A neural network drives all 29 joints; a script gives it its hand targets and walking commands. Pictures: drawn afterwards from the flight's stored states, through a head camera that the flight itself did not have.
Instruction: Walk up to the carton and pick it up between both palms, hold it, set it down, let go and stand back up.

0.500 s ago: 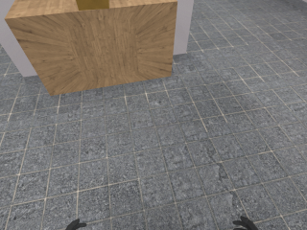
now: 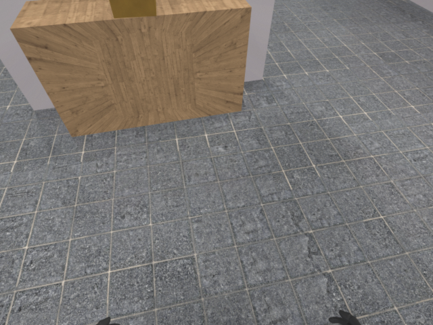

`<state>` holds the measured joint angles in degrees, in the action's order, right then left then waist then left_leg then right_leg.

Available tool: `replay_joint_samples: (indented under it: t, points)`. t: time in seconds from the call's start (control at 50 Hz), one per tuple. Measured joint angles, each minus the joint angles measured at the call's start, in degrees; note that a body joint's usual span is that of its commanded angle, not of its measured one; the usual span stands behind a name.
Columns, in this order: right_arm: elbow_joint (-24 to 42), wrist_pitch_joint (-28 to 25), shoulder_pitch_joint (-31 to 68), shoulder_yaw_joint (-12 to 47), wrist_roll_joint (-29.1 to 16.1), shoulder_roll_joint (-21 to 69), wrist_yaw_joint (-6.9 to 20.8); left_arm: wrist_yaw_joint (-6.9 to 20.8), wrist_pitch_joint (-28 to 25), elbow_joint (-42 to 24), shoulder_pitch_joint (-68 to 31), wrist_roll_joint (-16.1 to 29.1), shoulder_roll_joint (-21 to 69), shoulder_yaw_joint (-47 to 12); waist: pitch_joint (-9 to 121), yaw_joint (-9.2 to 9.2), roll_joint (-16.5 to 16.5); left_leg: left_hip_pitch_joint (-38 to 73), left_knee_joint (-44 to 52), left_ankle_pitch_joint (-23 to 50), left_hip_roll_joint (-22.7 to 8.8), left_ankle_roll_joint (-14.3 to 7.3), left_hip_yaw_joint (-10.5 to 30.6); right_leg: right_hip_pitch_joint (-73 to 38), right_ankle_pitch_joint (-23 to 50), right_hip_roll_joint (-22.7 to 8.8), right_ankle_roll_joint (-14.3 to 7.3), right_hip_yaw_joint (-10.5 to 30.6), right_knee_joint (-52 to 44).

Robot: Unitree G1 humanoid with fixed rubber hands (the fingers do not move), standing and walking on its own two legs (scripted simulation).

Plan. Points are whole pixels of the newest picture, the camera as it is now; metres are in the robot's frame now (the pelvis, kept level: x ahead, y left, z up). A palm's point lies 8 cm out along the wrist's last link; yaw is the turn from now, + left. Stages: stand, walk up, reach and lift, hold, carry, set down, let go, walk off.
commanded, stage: stand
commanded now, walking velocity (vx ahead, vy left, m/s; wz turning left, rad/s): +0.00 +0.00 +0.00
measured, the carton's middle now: out of the picture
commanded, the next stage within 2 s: none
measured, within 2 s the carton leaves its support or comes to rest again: neither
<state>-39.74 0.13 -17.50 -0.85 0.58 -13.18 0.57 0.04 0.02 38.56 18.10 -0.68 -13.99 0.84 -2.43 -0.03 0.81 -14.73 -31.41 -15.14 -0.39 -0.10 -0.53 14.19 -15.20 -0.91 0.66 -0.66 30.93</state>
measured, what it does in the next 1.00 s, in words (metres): stands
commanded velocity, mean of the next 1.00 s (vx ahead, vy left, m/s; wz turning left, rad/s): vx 0.00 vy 0.00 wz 0.00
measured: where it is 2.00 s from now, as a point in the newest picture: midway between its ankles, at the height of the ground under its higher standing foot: outside the picture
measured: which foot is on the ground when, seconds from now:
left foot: down 0.00-1.00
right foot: down 0.00-1.00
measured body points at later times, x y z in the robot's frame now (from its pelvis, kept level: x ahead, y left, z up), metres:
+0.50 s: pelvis +0.00 +0.00 +0.00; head +0.01 +0.01 +0.45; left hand +0.08 +0.26 -0.12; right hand +0.08 -0.25 -0.12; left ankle +0.02 +0.12 -0.73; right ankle +0.02 -0.13 -0.73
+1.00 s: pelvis +0.00 +0.00 +0.00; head +0.01 +0.00 +0.45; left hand +0.08 +0.25 -0.12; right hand +0.08 -0.25 -0.12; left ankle +0.02 +0.12 -0.73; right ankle +0.02 -0.13 -0.73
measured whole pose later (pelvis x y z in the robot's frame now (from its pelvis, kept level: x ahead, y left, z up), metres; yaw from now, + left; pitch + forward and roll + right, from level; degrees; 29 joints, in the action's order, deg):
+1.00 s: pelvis +0.00 +0.00 +0.00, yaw +0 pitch -2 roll +0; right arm -43.2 0.2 -18.3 -0.2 0.6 -13.4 0.0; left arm -0.4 0.1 42.0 18.8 -0.5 -14.0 0.8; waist -2.4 0.0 0.6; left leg -13.7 -29.6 -14.2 -0.4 0.2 -0.2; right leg 13.1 -14.6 -1.1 0.6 -0.9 29.6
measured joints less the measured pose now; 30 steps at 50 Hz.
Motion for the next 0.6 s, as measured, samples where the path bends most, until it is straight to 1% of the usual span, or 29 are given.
replay_joint_samples:
  t: [0.14, 0.6]
  points:
    - [-0.8, -0.1, -0.8, 0.0, 0.0, -0.2, 0.0, 0.0, -0.1, 0.8, 1.1, -0.1, 0.0, 0.1, -0.1, 0.05, -0.5, 0.1, 0.0, 0.0, 0.1, -0.1, -0.1, -0.1, 0.0, -0.1, 0.1, 0.1, -0.1]
    - [-2.2, -0.2, -1.0, 0.6, 0.0, -0.3, -0.3, -0.3, -0.1, 2.5, 1.3, 0.1, -0.2, 0.0, 0.3, 0.09, 0.0, 0.7, 0.9, 0.0, 0.2, 0.0, 0.2, -0.7, -0.2, -0.2, 0.1, -0.2, -0.7]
